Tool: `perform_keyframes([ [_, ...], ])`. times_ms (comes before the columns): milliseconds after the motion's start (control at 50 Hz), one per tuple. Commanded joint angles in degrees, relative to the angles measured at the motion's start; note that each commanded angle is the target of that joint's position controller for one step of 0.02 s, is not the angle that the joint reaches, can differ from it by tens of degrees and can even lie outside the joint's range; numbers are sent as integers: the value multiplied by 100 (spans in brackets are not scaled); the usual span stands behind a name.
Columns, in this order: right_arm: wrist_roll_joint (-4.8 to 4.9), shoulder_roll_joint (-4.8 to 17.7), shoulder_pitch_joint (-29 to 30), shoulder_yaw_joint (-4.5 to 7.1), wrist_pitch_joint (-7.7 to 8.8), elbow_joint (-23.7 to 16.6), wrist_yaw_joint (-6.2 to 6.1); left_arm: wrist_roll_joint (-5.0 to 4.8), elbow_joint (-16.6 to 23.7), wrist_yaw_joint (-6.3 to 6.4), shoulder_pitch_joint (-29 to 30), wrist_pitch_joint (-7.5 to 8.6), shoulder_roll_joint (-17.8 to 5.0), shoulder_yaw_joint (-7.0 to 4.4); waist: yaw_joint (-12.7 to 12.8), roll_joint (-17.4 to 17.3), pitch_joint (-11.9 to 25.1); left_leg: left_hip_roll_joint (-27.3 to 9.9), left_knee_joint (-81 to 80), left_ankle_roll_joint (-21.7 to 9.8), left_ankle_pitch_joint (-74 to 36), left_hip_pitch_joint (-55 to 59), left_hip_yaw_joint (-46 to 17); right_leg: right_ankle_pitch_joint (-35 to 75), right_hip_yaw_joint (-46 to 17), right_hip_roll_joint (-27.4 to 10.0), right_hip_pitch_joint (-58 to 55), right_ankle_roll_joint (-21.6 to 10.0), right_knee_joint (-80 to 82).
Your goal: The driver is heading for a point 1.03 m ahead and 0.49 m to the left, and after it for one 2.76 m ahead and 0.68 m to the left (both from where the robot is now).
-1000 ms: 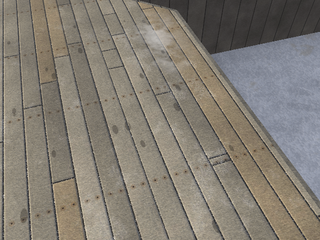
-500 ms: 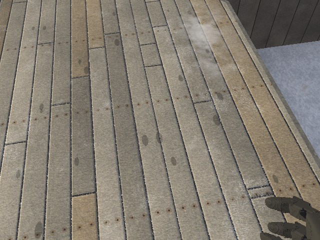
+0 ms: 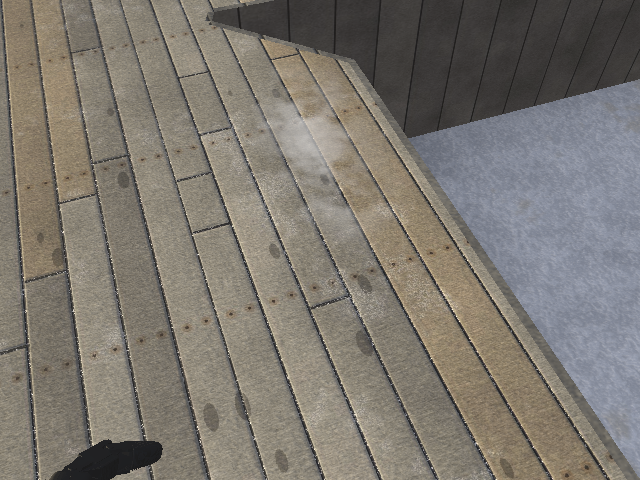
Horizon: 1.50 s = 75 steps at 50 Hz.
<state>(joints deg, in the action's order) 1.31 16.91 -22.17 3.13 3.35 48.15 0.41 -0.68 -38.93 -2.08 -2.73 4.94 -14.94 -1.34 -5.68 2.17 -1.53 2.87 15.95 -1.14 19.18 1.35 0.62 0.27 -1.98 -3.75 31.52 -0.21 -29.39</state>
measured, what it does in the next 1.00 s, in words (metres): walks ahead, turning left: right foot, then left foot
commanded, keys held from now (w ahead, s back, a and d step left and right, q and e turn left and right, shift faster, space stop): w+q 0.20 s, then q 0.80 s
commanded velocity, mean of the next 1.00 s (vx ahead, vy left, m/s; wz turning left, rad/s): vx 0.21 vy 0.00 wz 0.51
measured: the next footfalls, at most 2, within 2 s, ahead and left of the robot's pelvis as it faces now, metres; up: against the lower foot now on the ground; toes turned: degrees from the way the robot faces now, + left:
right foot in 0.04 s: +0.20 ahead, -0.13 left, +0.00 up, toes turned +1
left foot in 0.50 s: +0.38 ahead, +0.14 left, +0.00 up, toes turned +17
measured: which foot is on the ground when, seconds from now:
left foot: down 0.00-0.06, up 0.08-0.48, down 0.50-0.98, up 1.00-1.00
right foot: up 0.00-0.02, down 0.04-0.50, up 0.52-0.96, down 0.98-1.00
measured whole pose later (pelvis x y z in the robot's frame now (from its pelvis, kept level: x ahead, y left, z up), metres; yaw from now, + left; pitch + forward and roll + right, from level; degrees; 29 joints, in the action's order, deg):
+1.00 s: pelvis +0.32 +0.00 -0.01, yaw +33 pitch +2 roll -1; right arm 0.9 18.4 -9.0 5.0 -3.2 33.8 -1.0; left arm 0.6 -42.5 0.7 -8.8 0.8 -16.5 -4.0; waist -0.8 -2.2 -1.7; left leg 8.5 33.4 -1.8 13.0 -24.6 -12.2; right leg -13.5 -4.0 1.6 18.5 0.8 -30.9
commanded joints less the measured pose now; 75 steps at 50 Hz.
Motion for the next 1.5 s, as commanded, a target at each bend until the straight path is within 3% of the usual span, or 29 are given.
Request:
perform_keyframes([
  [20,5,1031,128,240,-46,-242,-64,-1,239,12,-564,154,-909,-355,770,-614,302,-1428,837,-752,-3140,-273,-935,-404,179,244,-1313,-267,422],
  [40,-71,749,133,129,-31,-317,-62,72,56,73,-1467,159,-1223,-484,1170,-471,1088,-1091,2103,-549,-2843,-950,-711,-229,-110,-169,-2875,-526,141],
  [60,-127,158,-308,-54,54,-530,-51,201,-6,135,-2200,121,-1800,-623,1191,691,2099,-299,4281,-121,-821,-3005,-241,-533,-2125,-1669,-5187,-1197,75],
  [80,21,210,-509,-68,144,-505,-40,154,-75,110,-2370,71,-1554,-574,1185,1494,2595,-24,5393,-5,1484,-4068,-705,-1514,-3883,-2185,-5568,-1643,899],
  [100,156,800,-82,102,150,-526,-43,107,-53,120,-2068,53,-1094,-439,1245,807,1687,-365,5861,-9,1177,-4545,-906,-1975,-3182,-1960,-4935,-1364,1057],
  [160,34,684,510,171,19,-651,-63,114,-63,119,-1128,83,-550,-272,798,343,347,-948,5266,17,-22,-4153,-695,-1148,-1294,-1264,-2933,-963,1637],
  [260,-19,330,540,154,-239,-812,-81,168,-223,181,-668,204,-746,-384,414,231,-94,-974,4473,289,-694,-3830,-553,1463,177,-1151,-2136,-1064,1945],
  [380,-78,185,1334,112,-220,-1224,194,42,-366,368,-816,-25,-1074,-493,695,201,121,-738,2356,167,-2103,-3142,-9,2042,1107,-1046,-2572,-873,1547],
  [460,-128,562,1127,305,-317,-1397,282,-189,-340,396,-634,-179,-1255,-599,419,289,316,-450,1921,-209,-1252,-2697,223,2661,1138,-1232,-2996,-656,461],
  [500,-143,1059,151,554,-305,-1178,154,-149,-343,370,-828,-225,-1033,-540,-41,-371,841,-129,1054,-585,-2723,-1103,153,1921,1396,-620,-2469,-177,-1564],
  [520,-135,1627,149,638,-328,-1278,3,237,-191,321,-1215,-220,-483,-361,357,-1893,1202,-1448,1448,-1175,-5741,270,-1625,-2536,1383,21,-791,241,-3449],
  [540,-254,1726,433,570,-257,-1602,41,218,-114,257,-1622,-204,-572,-286,549,-1983,2320,-2553,983,-2484,-4947,1186,-4015,-4402,207,810,378,447,-5029],
  [560,-186,1314,595,487,-229,-1712,114,36,-155,224,-1147,-219,-1025,-390,202,-901,2304,-2274,620,-2247,-3897,907,-3581,-3838,-389,510,614,351,-5166],
  [600,-32,939,1041,374,-222,-1653,79,57,-82,325,-668,-296,-922,-377,434,-259,1212,-1719,448,-1593,-2573,-271,-2639,-2984,-335,159,732,266,-4429],
  [680,-186,933,1377,372,-319,-1753,-63,125,-112,404,-770,-446,-828,-376,716,-709,947,-1247,220,-1358,-2514,-1534,-2128,-2447,-246,246,-181,345,-3250],
  [960,-24,907,1406,397,-606,-1841,-154,64,-62,269,-809,-302,-783,-454,661,-1091,748,-652,696,-764,-502,-1887,-2872,-1262,-221,480,-1766,74,554],
  [980,-34,694,1245,333,-603,-1854,-152,149,-47,289,-996,-319,-1135,-548,616,-483,830,-305,1412,-461,343,-2463,-2455,-1203,-929,-442,-2393,-273,930],
  [1000,10,618,1341,333,-548,-2059,-148,279,-69,304,-938,-388,-1649,-661,428,1280,464,620,2637,-102,1293,-3662,-1033,-544,-2291,-1514,-2409,-1099,1310],
  [1020,-114,1030,1256,463,-457,-1979,-131,367,112,311,-712,-366,-1386,-616,519,1280,469,346,4149,184,1557,-3782,-950,-39,-2825,-2048,-2130,-1587,1348],
  [1040,-85,1209,1103,549,-462,-1816,-100,313,250,364,-417,-363,-1075,-522,400,786,480,216,4824,275,1218,-3698,-996,191,-2266,-1810,-2044,-1443,1197],
  [1080,-77,1025,907,532,-589,-1608,-112,121,317,403,-220,-370,-852,-466,383,476,418,54,5405,436,523,-3877,-759,-356,-1343,-1196,-2232,-981,1099],
  [1240,-26,488,1847,249,-458,-2051,66,48,200,403,-1240,-352,-1273,-596,1090,768,200,-519,3676,451,143,-4113,-108,-2454,-842,-1326,-2945,-978,1765],
  [1340,2,452,1616,198,-371,-1933,163,-69,131,233,-1171,-284,-1421,-654,914,767,51,-491,2400,96,266,-2666,273,-2207,-207,-1337,-2124,-894,1722],
  [1400,16,487,480,272,-323,-1430,132,-120,16,138,-1115,-292,-1105,-527,303,300,314,-71,1141,-214,-378,-603,564,-2004,328,-1051,-1238,-640,714],
  [1420,17,758,-202,397,-317,-1259,80,17,41,101,-1089,-229,-697,-380,-21,-350,655,-481,897,-355,-344,516,-207,-1848,908,-654,-598,-288,-677],
  [1440,-79,1632,-539,513,-283,-1356,-5,220,514,53,-871,-107,-262,-206,43,-2219,875,-2078,385,-1125,-112,1531,-2971,-3376,1120,83,1343,247,-3042],
  [1460,-71,1561,-529,511,-169,-1417,44,-56,575,79,-568,14,-810,-349,-230,-1611,850,-2515,-206,-1885,1046,1196,-4014,-3407,262,186,2220,221,-4002],
  [1480,-82,1222,-328,389,-68,-1410,71,-222,595,70,-387,75,-1093,-432,-133,-1341,308,-2364,-298,-1773,1312,836,-3588,-2929,61,-87,2453,65,-4183],
  [1500,-96,900,-47,277,-5,-1418,86,-172,502,65,-476,93,-1124,-446,43,-1163,25,-2129,-289,-1599,1061,453,-3032,-2360,57,-260,2360,-9,-3994],
])
Keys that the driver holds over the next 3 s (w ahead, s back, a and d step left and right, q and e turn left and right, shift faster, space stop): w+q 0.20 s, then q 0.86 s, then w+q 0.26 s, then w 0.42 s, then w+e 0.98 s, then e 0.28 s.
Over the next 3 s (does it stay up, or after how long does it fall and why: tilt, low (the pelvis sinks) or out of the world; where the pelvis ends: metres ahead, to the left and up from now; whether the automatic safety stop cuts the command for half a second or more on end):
stays up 0.93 0.57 -0.01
